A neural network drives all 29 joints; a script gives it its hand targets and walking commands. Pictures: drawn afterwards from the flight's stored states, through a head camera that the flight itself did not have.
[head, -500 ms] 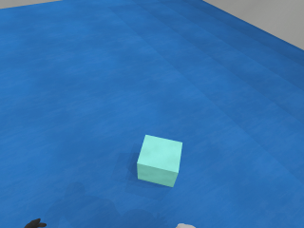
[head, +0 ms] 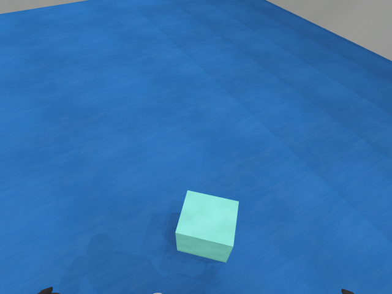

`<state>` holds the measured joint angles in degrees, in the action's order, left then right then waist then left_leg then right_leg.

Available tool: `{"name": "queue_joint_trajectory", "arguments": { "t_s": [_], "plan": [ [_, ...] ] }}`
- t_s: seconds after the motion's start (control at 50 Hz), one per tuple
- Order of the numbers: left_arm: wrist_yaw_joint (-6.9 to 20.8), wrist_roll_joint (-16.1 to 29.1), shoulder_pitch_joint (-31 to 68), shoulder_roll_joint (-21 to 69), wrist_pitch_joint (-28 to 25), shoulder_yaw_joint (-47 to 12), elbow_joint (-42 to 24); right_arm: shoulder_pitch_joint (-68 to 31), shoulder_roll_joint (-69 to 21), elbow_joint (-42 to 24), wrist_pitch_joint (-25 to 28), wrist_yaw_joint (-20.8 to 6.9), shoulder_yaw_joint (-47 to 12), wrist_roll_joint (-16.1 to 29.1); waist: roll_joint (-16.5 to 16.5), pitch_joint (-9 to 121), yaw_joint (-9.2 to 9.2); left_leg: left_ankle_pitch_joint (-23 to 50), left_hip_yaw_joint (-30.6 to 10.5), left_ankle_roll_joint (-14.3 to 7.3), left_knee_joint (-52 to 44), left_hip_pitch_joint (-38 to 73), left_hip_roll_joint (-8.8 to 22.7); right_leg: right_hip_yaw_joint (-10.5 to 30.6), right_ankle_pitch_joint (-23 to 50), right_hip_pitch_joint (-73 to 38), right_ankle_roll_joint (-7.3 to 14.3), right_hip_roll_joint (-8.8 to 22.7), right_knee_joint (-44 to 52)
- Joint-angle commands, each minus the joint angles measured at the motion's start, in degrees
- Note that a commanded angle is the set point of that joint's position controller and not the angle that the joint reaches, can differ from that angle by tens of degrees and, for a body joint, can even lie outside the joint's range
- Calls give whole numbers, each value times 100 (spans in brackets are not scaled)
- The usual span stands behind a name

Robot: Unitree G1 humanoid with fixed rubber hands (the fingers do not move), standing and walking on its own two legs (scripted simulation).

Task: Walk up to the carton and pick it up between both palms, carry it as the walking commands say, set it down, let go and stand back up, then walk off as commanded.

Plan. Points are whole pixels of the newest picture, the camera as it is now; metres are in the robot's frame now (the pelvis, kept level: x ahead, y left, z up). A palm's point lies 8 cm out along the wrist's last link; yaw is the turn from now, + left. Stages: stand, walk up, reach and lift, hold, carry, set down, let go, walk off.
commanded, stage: walk up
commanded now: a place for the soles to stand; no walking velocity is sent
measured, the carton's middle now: (206, 226) +0.51 -0.07 -0.63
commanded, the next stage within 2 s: none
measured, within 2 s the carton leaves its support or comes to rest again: neither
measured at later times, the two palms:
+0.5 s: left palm out of the picture +0.10 +0.32 -0.09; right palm (356, 290) +0.15 -0.32 -0.08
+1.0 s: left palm out of the picture +0.08 +0.36 -0.08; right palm (348, 281) +0.17 -0.31 -0.07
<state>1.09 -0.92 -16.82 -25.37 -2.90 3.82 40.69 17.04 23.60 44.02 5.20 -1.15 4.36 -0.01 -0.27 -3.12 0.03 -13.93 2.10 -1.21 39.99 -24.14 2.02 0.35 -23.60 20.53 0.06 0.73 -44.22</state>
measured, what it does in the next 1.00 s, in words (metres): steps on the spot: right foot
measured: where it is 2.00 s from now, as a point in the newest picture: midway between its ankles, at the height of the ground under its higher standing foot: outside the picture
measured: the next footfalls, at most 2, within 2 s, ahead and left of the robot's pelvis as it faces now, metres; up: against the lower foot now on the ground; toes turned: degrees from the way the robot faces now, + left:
right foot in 0.20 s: +0.07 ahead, -0.15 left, +0.00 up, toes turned +0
right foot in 1.52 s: +0.13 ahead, -0.07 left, +0.00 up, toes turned -13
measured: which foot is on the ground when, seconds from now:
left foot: down 0.00-1.00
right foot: up 0.00-0.18, down 0.20-1.00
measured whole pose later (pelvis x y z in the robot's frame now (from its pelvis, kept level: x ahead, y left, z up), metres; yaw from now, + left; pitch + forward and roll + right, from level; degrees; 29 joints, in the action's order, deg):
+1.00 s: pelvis +0.04 +0.01 +0.00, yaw -1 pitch +1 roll -1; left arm -1.7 -1.0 -19.4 -28.6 -6.1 3.0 50.8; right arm 7.2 23.6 47.1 0.9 -2.7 4.3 0.0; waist -0.9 -1.0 0.0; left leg -26.5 -0.8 -1.0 51.5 -26.8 1.6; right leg 1.0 -21.8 18.2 0.0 1.3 -38.9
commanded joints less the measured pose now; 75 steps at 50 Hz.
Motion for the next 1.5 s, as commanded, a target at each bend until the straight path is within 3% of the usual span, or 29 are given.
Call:
{"name": "queue_joint_trajectory", "arguments": {
  "t_s": [0.0, 0.04, 0.12, 0.16, 0.18, 0.2, 0.26, 0.3, 0.4, 0.5, 0.8, 0.82, 0.84, 0.88, 0.9, 0.94, 1.0, 1.04, 1.06, 1.08, 1.1, 1.14, 1.16, 1.2, 1.28, 1.4, 1.44, 1.46, 1.48],
  "plan": [
    [-91, 82, -87, -870, 61, 108, -255, 83, 1462, -286, 103, 191, 357, -209, -517, 407, 96, 1186, -2208, -1239, -1495, 1442, 1658, 183, -1057, 991, 151, 178, -583],
    [-64, 118, -225, -831, 19, 131, -120, -169, 1407, -350, 40, 174, 284, -192, -997, 329, 49, 1186, -1362, -922, -1428, 1118, 1149, -142, -354, 612, 157, 92, -2],
    [-106, -19, -531, -775, -67, 118, 187, -332, 1264, -340, -126, 112, 214, -90, -529, 623, -168, 454, -971, -678, -719, 476, 954, -214, 827, -709, 216, -70, 1412],
    [-185, -136, -218, -1193, -187, 158, 138, -341, 860, -391, -163, 89, 102, 11, 578, 618, -73, -49, -573, -255, 127, -23, 376, 1683, 750, -792, 724, 925, 2078],
    [-181, -87, 152, -1272, -211, 123, 150, -437, 880, -365, -185, 85, 110, -4, 594, 283, 100, -800, -243, -122, 196, -146, 14, 2098, 710, -510, 969, 1259, 2081],
    [-161, -65, 354, -1301, -185, 93, 220, -449, 950, -252, -185, 91, 140, -52, 453, 227, 113, -1111, -193, -193, 0, 201, -10, 1933, 755, -193, 1105, 1270, 1926],
    [-126, 14, 361, -853, -150, -15, 222, -430, 1223, -7, -45, 109, 172, -110, 69, 646, 109, 299, -1088, -451, -974, 1283, 669, 579, 1821, 210, 406, 392, 806],
    [-150, 53, 157, -839, -133, -1, 340, -693, 1310, 12, -44, 103, 146, -113, -82, 858, -44, 858, -1306, -730, -882, 1298, 1059, 233, 1344, -28, 245, 162, 648],
    [-180, 17, 255, -1025, -203, 18, 324, -884, 1024, 126, -159, 95, 107, -79, 113, 936, 98, 697, -497, -351, -364, 1140, 390, 854, 2152, -279, 619, 616, 1100],
    [-187, -12, 272, -919, -132, -23, 438, -1062, 1171, 269, -160, 84, 99, -115, -8, 794, -9, 253, -1053, -580, -920, 945, 840, 410, 1483, -213, 334, 238, 808],
    [-169, -43, 435, -955, -122, -46, 634, -1191, 1047, 543, -228, 60, 65, -116, 95, 592, 112, -512, -783, -387, -964, 998, 477, 720, 958, 60, 446, 381, 1400],
    [-224, 21, -624, -1528, -243, 210, 733, -1164, 1527, 51, -303, -99, 389, -289, -496, 652, 47, -2086, -767, -476, -490, 771, 363, 1359, -418, 55, 743, 643, 1431],
    [-262, -17, -896, -1696, -284, 306, 814, -1448, 1429, 17, -370, -174, 382, -328, -109, 463, -135, -2686, -803, -453, -151, -30, 314, 1819, -1333, -250, 882, 736, 1769],
    [-327, -68, -1352, -2103, -358, 517, 947, -1880, 1101, -335, -423, -277, 321, -367, 767, -165, -414, -2111, -345, -133, 1542, -2083, -82, 3711, -2105, -1389, 1434, 1789, 2851],
    [-359, -58, -1229, -2035, -409, 521, 859, -1974, 1184, -369, -426, -296, 323, -399, 391, -232, -434, -1762, -747, -101, 1765, -2411, 162, 3927, -1560, -1666, 1605, 1994, 2792],
    [-414, -49, -996, -1905, -451, 466, 778, -1696, 1228, -348, -359, -308, 362, -336, 105, 67, -311, -1826, -794, -74, 1403, -2094, 157, 3381, 192, -1815, 1649, 1873, 2326],
    [-390, -29, -924, -1828, -438, 384, 727, -1508, 1125, -498, -306, -337, 421, -337, 366, 250, -148, -2037, -400, -80, 603, -1022, 35, 2411, 2212, -1303, 1472, 1596, 1652],
    [-324, -10, -225, -1568, -348, 210, 505, -626, 1021, -161, -215, -272, 447, -249, 582, 421, 410, -830, 85, -131, -780, 1015, -228, 1159, 2407, 139, 957, 902, 875],
    [-315, -3, -59, -1105, -329, 64, 320, 249, 1336, 160, -168, -167, 590, -323, -469, 803, 859, -772, -713, -239, -1638, 2526, 147, 473, 2160, 1134, 506, 269, -849],
    [-361, 28, -178, -443, -362, -119, 195, 498, 1935, 83, -168, -63, 720, -416, -2474, 688, 925, 33, -3084, -652, -2280, 3300, 1723, 151, -945, 2883, 70, -636, -2280],
    [-416, 23, -48, -1149, -255, 28, 299, 193, 1934, -72, -219, -43, 673, -234, -980, 443, 776, -155, -3263, -699, -2196, 2515, 1945, 701, -837, 2637, 142, -314, -2279],
    [-341, 136, -352, -1346, -212, 131, 386, -301, 1546, -206, -230, -38, 567, -185, -510, 35, 368, 492, -2393, -728, -1992, 1890, 1535, 521, -258, 2120, 119, 54, -2126],
    [-303, 137, -486, -1230, -191, 135, 404, -402, 1320, -185, -227, -32, 501, -222, -729, -91, 296, 985, -1784, -524, -1962, 1767, 1254, 457, 47, 2038, 99, 108, -1855],
    [-255, 121, -745, -1037, -165, 136, 455, -562, 1251, -339, -239, -5, 453, -223, -1084, 84, 229, 1492, -1009, -631, -1820, 1604, 893, 95, 296, 1514, -9, 38, -1380],
    [-222, 53, -297, -888, -86, 96, 330, -162, 1197, -354, -252, 46, 431, -162, -787, 37, 353, 2290, -1001, -784, -1800, 1636, 1241, 86, 440, 1321, -38, -31, -859],
    [-199, -11, -784, -752, -180, 125, 352, -478, 1337, -510, -344, -27, 405, -113, -730, 345, -27, 1511, -603, -963, -1138, 1109, 1346, -549, 973, -367, 165, -199, 967],
    [-304, -105, -980, -1032, -258, 210, 458, -371, 872, -494, -400, -41, 242, -28, 15, 618, -203, 792, -219, -573, -123, 614, 990, 234, 941, -1149, 417, -84, 1852],
    [-336, -170, -863, -1504, -274, 330, 367, -355, 672, -598, -383, -25, 149, -11, 1185, 468, -167, -249, 142, -219, 868, -367, 413, 2130, 892, -1337, 887, 1017, 2226],
    [-346, -121, -698, -1727, -288, 270, 272, -528, 697, -699, -448, -11, 140, -43, 952, 118, -72, -2125, -173, -26, 1142, -765, 76, 3591, 769, -828, 1534, 1815, 2441]
  ]
}}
